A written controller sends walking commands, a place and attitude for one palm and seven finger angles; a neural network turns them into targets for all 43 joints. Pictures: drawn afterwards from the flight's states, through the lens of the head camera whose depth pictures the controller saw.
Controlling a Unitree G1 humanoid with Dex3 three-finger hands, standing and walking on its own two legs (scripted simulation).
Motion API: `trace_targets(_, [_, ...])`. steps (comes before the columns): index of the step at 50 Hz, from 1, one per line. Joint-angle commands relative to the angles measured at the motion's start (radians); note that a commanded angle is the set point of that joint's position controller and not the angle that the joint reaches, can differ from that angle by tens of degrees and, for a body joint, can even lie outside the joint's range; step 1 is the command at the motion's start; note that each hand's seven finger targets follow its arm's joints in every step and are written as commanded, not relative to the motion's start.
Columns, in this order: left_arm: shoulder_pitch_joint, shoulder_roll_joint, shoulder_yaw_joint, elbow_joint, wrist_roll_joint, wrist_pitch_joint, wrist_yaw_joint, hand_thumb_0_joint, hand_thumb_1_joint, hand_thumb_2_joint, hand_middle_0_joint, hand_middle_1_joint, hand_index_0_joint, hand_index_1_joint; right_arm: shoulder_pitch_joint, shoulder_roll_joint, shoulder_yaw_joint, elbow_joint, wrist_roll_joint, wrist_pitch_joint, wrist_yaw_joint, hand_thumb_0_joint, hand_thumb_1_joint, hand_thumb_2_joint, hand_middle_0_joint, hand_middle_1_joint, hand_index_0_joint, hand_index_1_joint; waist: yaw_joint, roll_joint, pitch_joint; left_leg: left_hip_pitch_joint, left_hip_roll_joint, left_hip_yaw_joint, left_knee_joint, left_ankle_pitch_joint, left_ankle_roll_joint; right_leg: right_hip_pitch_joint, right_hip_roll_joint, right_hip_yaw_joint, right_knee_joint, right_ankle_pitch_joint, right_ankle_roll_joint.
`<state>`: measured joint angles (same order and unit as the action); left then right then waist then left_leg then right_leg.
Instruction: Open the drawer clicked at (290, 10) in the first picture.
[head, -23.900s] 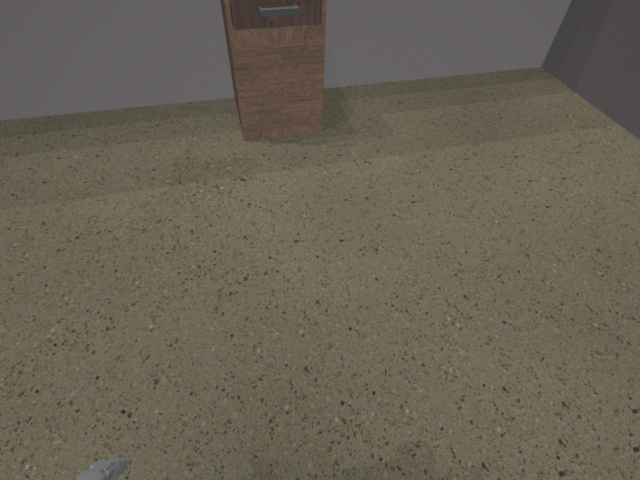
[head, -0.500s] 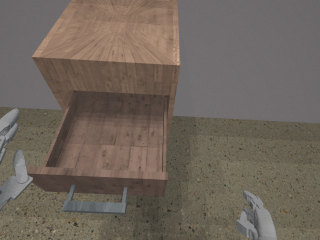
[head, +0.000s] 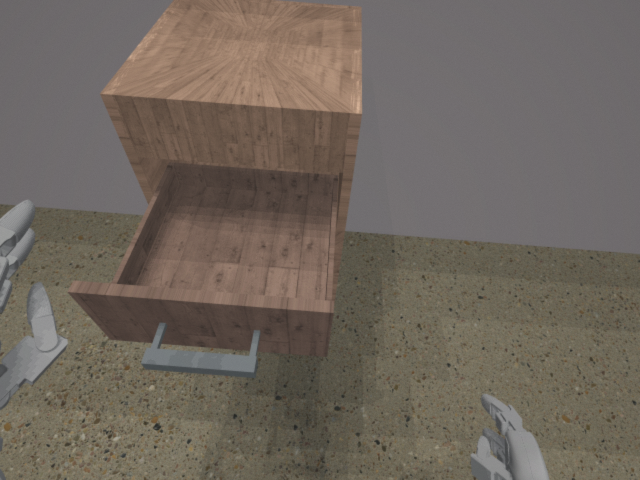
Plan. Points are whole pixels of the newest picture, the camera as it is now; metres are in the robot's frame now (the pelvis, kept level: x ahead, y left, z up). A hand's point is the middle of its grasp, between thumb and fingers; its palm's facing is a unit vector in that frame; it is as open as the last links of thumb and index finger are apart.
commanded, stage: step back with the hand held close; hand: left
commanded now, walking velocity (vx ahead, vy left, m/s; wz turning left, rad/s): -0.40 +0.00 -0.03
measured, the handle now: (205, 348) +0.32 +0.19 -0.12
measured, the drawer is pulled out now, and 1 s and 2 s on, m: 0.30 0.30 0.30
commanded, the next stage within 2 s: stop stepping back and stand still in 0.48 s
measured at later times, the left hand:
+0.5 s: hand (0, 443) +0.13 +0.23 +0.17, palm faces +0.36 -0.82 -0.44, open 7.4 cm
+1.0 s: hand out of the picture +0.04 +0.24 +0.17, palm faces +0.33 -0.82 -0.47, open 7.4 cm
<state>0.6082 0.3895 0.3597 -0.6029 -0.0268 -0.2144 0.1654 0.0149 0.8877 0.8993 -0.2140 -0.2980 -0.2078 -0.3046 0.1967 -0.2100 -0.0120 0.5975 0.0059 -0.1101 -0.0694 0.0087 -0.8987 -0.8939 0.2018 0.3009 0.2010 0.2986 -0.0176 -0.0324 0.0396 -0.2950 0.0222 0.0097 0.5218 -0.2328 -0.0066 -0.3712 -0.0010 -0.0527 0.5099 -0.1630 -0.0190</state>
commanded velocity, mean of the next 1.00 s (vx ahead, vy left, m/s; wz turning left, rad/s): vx -0.15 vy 0.02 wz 0.00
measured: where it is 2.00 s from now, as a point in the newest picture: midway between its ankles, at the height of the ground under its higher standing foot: outside the picture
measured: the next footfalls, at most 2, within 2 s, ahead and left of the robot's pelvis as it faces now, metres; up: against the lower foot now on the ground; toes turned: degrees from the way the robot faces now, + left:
left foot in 0.28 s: +0.04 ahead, +0.13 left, +0.00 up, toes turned +1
right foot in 0.54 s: -0.08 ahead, -0.12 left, +0.00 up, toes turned -3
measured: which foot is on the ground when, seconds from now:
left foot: down 0.00-0.20, up 0.22-0.26, down 0.28-0.58, up 0.60-0.80, down 0.82-1.00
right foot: down 0.00-0.32, up 0.34-0.52, down 0.54-1.00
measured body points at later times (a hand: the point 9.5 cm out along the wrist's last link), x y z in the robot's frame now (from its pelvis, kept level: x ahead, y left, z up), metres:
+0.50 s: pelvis -0.07 +0.00 +0.00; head -0.04 +0.02 +0.44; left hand +0.10 +0.28 +0.19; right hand +0.09 -0.22 -0.09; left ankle +0.00 +0.13 -0.73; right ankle -0.10 -0.11 -0.72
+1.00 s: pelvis -0.15 +0.00 +0.00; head -0.13 +0.02 +0.45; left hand +0.01 +0.28 +0.19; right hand +0.00 -0.25 -0.06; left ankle -0.17 +0.11 -0.73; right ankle -0.12 -0.12 -0.73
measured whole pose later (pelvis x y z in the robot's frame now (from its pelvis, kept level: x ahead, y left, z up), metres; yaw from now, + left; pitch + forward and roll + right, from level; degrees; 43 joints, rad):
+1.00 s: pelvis -0.15 +0.00 +0.00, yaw -1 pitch -1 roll +0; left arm 0.69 0.42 0.39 -0.63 -0.03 -0.23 0.17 0.02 0.89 0.90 -0.21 -0.30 -0.21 -0.30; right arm 0.22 -0.20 -0.02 0.61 0.02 -0.16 -0.06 0.01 -0.90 -0.89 0.20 0.30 0.20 0.30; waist -0.02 -0.06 0.05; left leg -0.18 -0.01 0.04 0.47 -0.28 0.02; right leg -0.28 -0.03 -0.04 0.49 -0.20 0.00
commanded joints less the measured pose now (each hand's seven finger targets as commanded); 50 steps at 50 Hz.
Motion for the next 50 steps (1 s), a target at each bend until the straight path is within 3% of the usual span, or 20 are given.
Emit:
trace_targets(1, [0.052,0.172,0.169,-0.237,0.011,-0.075,0.027,0.0,0.9,0.9,-0.2,-0.3,-0.2,-0.3,-0.11,-0.108,-0.05,-0.191,0.006,-0.076,0.005,0.0,-0.9,-0.9,0.2,0.3,0.2,0.3,0.016,0.219,-0.136,-0.28,0.189,-0.128,-0.208,-0.058,0.088,0.281,-0.051,0.08,0.114,-0.005,0.027])
trace_targets(5, [0.031,0.164,0.168,-0.229,0.006,-0.082,0.029,0.0,0.9,0.9,-0.2,-0.3,-0.2,-0.3,-0.082,-0.115,-0.062,-0.179,0.008,-0.093,0.006,0.0,-0.9,-0.9,0.2,0.3,0.2,0.3,0.012,0.073,-0.14,-0.329,0.13,-0.083,-0.107,-0.153,0.073,0.266,-0.091,0.166,0.062,0.022,0.013])
trace_targets(9, [0.015,0.171,0.151,-0.214,-0.003,-0.079,0.042,0.0,0.9,0.9,-0.2,-0.3,-0.2,-0.3,-0.04,-0.11,-0.072,-0.145,0.003,-0.079,0.019,0.0,-0.9,-0.9,0.2,0.3,0.2,0.3,0.001,-0.143,-0.15,-0.097,-0.011,-0.009,0.18,-0.24,0.025,0.001,-0.272,0.374,-0.283,-0.283,-0.076])
trace_targets(11, [0.007,0.171,0.149,-0.225,-0.001,-0.073,0.048,0.0,0.9,0.9,-0.2,-0.3,-0.2,-0.3,-0.049,-0.098,-0.059,-0.131,-0.006,-0.057,0.018,0.0,-0.9,-0.9,0.2,0.3,0.2,0.3,0.0,-0.153,-0.17,-0.016,-0.013,-0.018,0.187,-0.2,0.026,-0.021,-0.288,0.321,-0.278,-0.218,-0.096])
trace_targets(13, [0.016,0.163,0.142,-0.225,0.004,-0.073,0.043,0.0,0.9,0.9,-0.2,-0.3,-0.2,-0.3,-0.068,-0.107,-0.052,-0.134,-0.01,-0.049,0.01,0.0,-0.9,-0.9,0.2,0.3,0.2,0.3,-0.005,-0.056,-0.132,-0.012,0.033,-0.059,-0.031,-0.201,0.049,-0.036,-0.196,0.22,-0.191,-0.233,-0.039])
trace_targets(15, [0.018,0.167,0.158,-0.244,0.025,-0.09,0.05,0.0,0.9,0.9,-0.2,-0.3,-0.2,-0.3,-0.102,-0.127,-0.058,-0.148,-0.015,-0.064,-0.003,0.0,-0.9,-0.9,0.2,0.3,0.2,0.3,-0.005,0.24,-0.099,-0.236,0.218,-0.235,-0.248,-0.216,0.119,0.084,-0.038,0.089,0.118,-0.206,0.022])
trace_targets(16, [0.012,0.143,0.152,-0.252,0.029,-0.094,0.052,0.0,0.9,0.9,-0.2,-0.3,-0.2,-0.3,-0.097,-0.108,-0.053,-0.154,-0.019,-0.08,-0.005,0.0,-0.9,-0.9,0.2,0.3,0.2,0.3,-0.008,0.299,-0.119,-0.367,0.296,-0.285,-0.301,-0.217,0.146,0.185,0.023,0.047,0.32,-0.214,0.033])
trace_targets(18, [0.058,0.129,0.147,-0.225,-0.001,-0.092,0.037,0.0,0.9,0.9,-0.2,-0.3,-0.2,-0.3,-0.072,-0.102,-0.072,-0.148,-0.01,-0.095,0.002,0.0,-0.9,-0.9,0.2,0.3,0.2,0.3,-0.001,0.214,-0.129,-0.297,0.301,-0.222,-0.241,-0.019,0.154,0.121,0.029,0.086,0.432,-0.305,0.027])
trace_targets(21, [0.043,0.112,0.111,-0.28,-0.02,-0.099,0.024,0.0,0.9,0.9,-0.2,-0.3,-0.2,-0.3,-0.053,-0.103,-0.067,-0.098,-0.025,-0.117,0.007,0.0,-0.9,-0.9,0.2,0.3,0.2,0.3,0.008,0.222,-0.145,0.01,0.278,-0.179,-0.142,0.425,0.143,-0.004,0.014,0.047,0.266,-0.317,0.035])
trace_targets(26, [-0.011,0.146,0.125,-0.269,-0.03,-0.109,-0.015,0.0,0.9,0.9,-0.2,-0.3,-0.2,-0.3,-0.107,-0.122,-0.048,-0.08,-0.021,-0.123,0.025,0.0,-0.9,-0.9,0.2,0.3,0.2,0.3,0.026,0.205,-0.159,0.023,0.246,-0.154,-0.077,0.277,0.094,0.16,-0.009,0.042,-0.095,-0.077,0.036])
trace_targets(28, [-0.006,0.15,0.131,-0.236,-0.028,-0.109,-0.028,0.0,0.9,0.9,-0.2,-0.3,-0.2,-0.3,-0.104,-0.114,-0.062,-0.104,0.0,-0.114,0.031,0.0,-0.9,-0.9,0.2,0.3,0.2,0.3,0.022,0.027,-0.162,-0.031,0.117,-0.016,0.05,-0.02,0.02,0.14,-0.093,0.093,-0.165,0.062,0.005])
trace_targets(29, [0.017,0.171,0.131,-0.226,-0.032,-0.107,-0.026,0.0,0.9,0.9,-0.2,-0.3,-0.2,-0.3,-0.096,-0.105,-0.074,-0.128,0.019,-0.103,0.034,0.0,-0.9,-0.9,0.2,0.3,0.2,0.3,0.009,-0.164,-0.157,-0.048,-0.001,0.04,0.252,-0.153,-0.016,0.02,-0.26,0.32,-0.254,0.041,-0.059])
trace_targets(30, [0.072,0.198,0.176,-0.195,-0.033,-0.092,-0.011,0.0,0.9,0.9,-0.2,-0.3,-0.2,-0.3,-0.093,-0.106,-0.084,-0.121,0.023,-0.079,0.035,0.0,-0.9,-0.9,0.2,0.3,0.2,0.3,0.022,-0.195,-0.182,-0.083,-0.045,-0.002,0.477,-0.206,-0.018,-0.011,-0.365,0.423,-0.29,0.091,-0.135])
trace_targets(31, [0.117,0.181,0.179,-0.145,-0.038,-0.068,0.002,0.0,0.9,0.9,-0.2,-0.3,-0.2,-0.3,-0.091,-0.07,-0.063,-0.118,0.016,-0.052,0.029,0.0,-0.9,-0.9,0.2,0.3,0.2,0.3,0.003,-0.147,-0.19,-0.165,-0.032,-0.046,0.554,-0.217,-0.02,0.073,-0.365,0.37,-0.237,0.197,-0.164])
trace_targets(33, [0.125,0.147,0.163,-0.145,-0.031,-0.06,0.016,0.0,0.9,0.9,-0.2,-0.3,-0.2,-0.3,-0.121,-0.045,-0.025,-0.145,0.013,-0.024,0.014,0.0,-0.9,-0.9,0.2,0.3,0.2,0.3,-0.022,-0.082,-0.186,-0.176,-0.012,-0.041,0.462,-0.181,-0.019,0.154,-0.294,0.246,-0.162,0.334,-0.135])
trace_targets(38, [0.122,0.158,0.149,-0.204,-0.006,-0.052,0.026,0.0,0.9,0.9,-0.2,-0.3,-0.2,-0.3,-0.088,-0.082,-0.027,-0.149,0.01,-0.059,-0.004,0.0,-0.9,-0.9,0.2,0.3,0.2,0.3,-0.011,-0.102,-0.154,0.028,-0.024,0.03,-0.089,-0.092,0.032,0.223,-0.241,0.212,-0.176,0.125,-0.059])
trace_targets(40, [0.106,0.154,0.124,-0.246,-0.009,-0.059,0.022,0.0,0.9,0.9,-0.2,-0.3,-0.2,-0.3,-0.081,-0.106,-0.045,-0.15,0.013,-0.092,-0.007,0.0,-0.9,-0.9,0.2,0.3,0.2,0.3,-0.008,-0.005,-0.141,0.098,0.058,0.003,-0.24,0.081,0.052,0.275,-0.175,0.16,-0.087,0.173,-0.021])
trace_targets(43, [0.116,0.181,0.156,-0.257,-0.004,-0.072,0.017,0.0,0.9,0.9,-0.2,-0.3,-0.2,-0.3,-0.093,-0.105,-0.053,-0.153,0.02,-0.105,0.005,0.0,-0.9,-0.9,0.2,0.3,0.2,0.3,0.007,0.21,-0.161,0.156,0.145,-0.068,-0.184,0.307,0.065,0.236,-0.079,0.063,0.004,0.128,0.024])
trace_targets(45, [0.093,0.179,0.154,-0.292,0.004,-0.079,0.024,0.0,0.9,0.9,-0.2,-0.3,-0.2,-0.3,-0.091,-0.1,-0.046,-0.146,0.009,-0.102,0.004,0.0,-0.9,-0.9,0.2,0.3,0.2,0.3,0.004,0.256,-0.125,0.068,0.159,-0.104,-0.209,0.244,0.057,0.235,-0.06,0.023,0.026,-0.005,0.025])
trace_targets(50, [0.039,0.131,0.116,-0.205,-0.004,-0.078,0.027,0.0,0.9,0.9,-0.2,-0.3,-0.2,-0.3,-0.063,-0.122,-0.047,-0.131,0.009,-0.1,0.002,0.0,-0.9,-0.9,0.2,0.3,0.2,0.3,-0.002,0.111,-0.009,-0.129,0.125,-0.091,-0.237,-0.202,0.072,0.248,-0.042,0.067,-0.044,-0.14,0.015])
